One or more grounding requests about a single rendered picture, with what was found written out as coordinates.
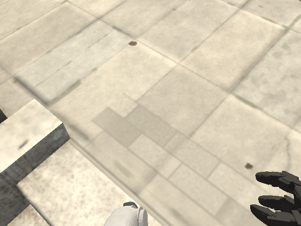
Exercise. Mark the robot right hand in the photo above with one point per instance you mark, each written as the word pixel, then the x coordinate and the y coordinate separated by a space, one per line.
pixel 288 210

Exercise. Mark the robot left thigh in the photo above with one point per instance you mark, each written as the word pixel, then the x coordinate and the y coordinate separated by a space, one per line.
pixel 128 215

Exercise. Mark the robot left shin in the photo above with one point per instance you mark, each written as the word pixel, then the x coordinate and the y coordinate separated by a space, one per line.
pixel 129 204

